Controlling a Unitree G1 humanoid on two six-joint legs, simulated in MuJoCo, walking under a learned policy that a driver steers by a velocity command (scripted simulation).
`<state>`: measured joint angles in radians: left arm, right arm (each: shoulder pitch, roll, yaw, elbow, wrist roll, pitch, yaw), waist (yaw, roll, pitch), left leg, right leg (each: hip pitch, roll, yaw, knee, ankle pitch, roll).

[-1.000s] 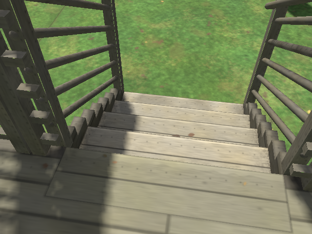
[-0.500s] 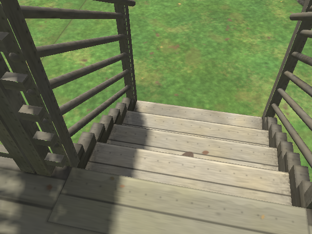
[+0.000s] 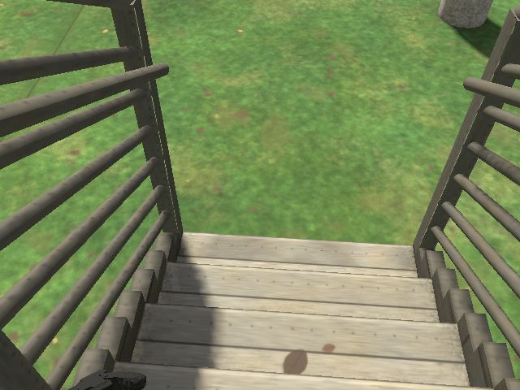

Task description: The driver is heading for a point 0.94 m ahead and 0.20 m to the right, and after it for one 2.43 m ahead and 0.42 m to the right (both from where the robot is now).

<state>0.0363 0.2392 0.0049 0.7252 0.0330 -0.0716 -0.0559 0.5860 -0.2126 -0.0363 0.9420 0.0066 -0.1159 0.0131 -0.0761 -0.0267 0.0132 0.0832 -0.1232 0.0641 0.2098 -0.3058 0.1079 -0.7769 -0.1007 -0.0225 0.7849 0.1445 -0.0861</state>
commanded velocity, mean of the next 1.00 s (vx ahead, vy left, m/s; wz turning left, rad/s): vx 1.00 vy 0.00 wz -0.45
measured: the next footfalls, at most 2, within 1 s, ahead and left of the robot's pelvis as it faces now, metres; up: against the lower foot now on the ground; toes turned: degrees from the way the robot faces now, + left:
right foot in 0.12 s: +0.28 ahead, -0.08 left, +0.00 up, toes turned -3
left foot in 0.50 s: +0.52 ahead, +0.14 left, -0.16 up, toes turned -4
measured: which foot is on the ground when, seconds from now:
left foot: down 0.00-0.10, up 0.12-0.48, down 0.50-0.82, up 0.84-1.00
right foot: up 0.00-0.10, down 0.12-0.50, up 0.52-0.80, down 0.82-1.00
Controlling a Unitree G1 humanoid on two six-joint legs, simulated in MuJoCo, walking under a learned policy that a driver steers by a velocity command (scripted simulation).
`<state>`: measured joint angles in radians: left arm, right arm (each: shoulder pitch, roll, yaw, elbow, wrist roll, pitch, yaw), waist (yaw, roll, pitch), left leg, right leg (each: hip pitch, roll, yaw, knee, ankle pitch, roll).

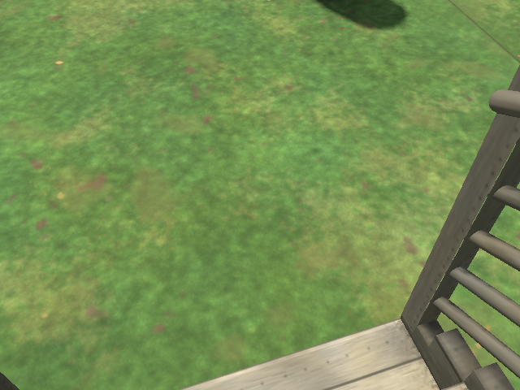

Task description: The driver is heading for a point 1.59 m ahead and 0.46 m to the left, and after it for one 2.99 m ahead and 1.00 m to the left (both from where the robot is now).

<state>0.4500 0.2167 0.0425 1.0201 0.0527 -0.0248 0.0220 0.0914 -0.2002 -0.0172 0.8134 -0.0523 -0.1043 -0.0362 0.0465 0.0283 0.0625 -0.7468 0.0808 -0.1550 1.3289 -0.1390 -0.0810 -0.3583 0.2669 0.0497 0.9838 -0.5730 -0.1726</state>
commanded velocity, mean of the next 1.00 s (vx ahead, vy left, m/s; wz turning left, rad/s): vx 1.00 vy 0.00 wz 0.58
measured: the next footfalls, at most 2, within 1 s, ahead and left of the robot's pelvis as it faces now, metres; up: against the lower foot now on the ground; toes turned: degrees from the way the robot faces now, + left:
left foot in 0.16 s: +0.23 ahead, +0.15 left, -0.16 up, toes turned -4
right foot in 0.52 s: +0.60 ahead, -0.08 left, -0.32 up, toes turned +14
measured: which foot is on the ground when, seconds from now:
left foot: up 0.00-0.14, down 0.16-0.54, up 0.56-0.90, down 0.92-1.00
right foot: down 0.00-0.18, up 0.20-0.50, down 0.52-0.90, up 0.92-1.00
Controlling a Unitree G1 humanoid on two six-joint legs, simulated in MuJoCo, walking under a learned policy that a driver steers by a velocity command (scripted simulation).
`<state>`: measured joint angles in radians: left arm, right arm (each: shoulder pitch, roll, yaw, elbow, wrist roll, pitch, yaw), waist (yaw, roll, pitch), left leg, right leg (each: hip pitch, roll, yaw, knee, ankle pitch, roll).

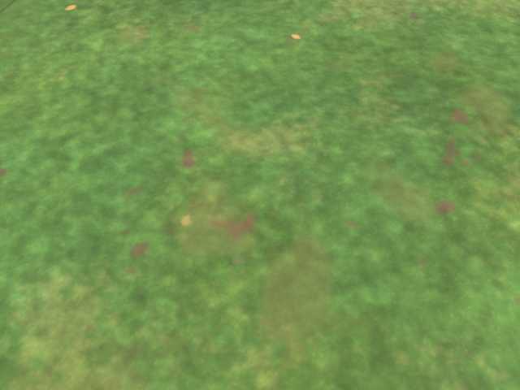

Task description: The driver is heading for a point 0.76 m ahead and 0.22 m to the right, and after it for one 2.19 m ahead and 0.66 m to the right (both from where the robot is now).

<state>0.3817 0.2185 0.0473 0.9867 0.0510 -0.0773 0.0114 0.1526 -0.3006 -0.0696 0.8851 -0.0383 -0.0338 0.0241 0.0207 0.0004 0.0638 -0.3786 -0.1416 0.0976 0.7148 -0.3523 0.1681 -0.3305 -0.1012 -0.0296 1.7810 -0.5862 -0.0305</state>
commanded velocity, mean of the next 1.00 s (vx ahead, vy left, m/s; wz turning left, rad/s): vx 0.76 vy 0.00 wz -0.52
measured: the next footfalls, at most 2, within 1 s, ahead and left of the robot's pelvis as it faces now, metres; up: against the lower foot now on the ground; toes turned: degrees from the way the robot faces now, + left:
right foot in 0.28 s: +0.47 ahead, -0.16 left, +0.00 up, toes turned -5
left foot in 0.72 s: +0.95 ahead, -0.12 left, +0.00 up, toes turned -26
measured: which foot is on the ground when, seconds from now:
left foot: down 0.00-0.28, up 0.30-0.70, down 0.72-1.00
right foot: up 0.00-0.26, down 0.28-0.70, up 0.72-1.00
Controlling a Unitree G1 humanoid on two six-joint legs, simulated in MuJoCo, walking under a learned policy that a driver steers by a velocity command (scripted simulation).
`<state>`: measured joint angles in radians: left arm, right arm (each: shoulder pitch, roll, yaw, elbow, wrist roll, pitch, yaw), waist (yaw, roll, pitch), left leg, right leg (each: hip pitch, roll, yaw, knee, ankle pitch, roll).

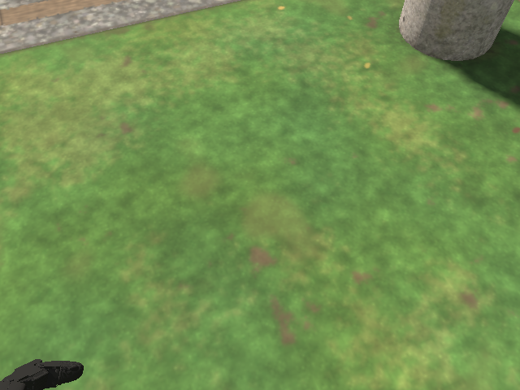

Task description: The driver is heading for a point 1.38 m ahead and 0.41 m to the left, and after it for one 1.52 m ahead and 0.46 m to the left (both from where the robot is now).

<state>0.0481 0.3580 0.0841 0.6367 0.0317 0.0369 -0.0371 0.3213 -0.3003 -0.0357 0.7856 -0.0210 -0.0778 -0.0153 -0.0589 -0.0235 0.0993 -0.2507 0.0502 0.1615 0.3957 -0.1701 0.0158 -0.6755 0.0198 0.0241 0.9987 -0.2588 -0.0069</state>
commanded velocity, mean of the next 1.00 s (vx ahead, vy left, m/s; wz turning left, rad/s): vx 0.04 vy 0.00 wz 0.46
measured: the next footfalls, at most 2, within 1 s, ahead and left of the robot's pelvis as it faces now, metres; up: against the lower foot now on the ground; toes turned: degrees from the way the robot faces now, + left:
right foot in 0.12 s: +0.19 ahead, -0.11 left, +0.00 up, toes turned +3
left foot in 0.50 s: +0.05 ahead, +0.10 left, +0.00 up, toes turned +23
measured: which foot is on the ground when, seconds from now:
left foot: down 0.00-0.14, up 0.16-0.48, down 0.50-1.00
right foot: up 0.00-0.10, down 0.12-0.50, up 0.52-0.98, down 1.00-1.00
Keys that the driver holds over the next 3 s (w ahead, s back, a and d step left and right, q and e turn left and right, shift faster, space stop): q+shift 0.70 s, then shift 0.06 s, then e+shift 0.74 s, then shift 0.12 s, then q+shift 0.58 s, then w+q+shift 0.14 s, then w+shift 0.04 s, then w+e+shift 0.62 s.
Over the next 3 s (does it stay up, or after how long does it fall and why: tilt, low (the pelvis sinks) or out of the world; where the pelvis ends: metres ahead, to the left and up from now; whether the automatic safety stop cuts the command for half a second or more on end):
stays up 0.44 0.12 -0.01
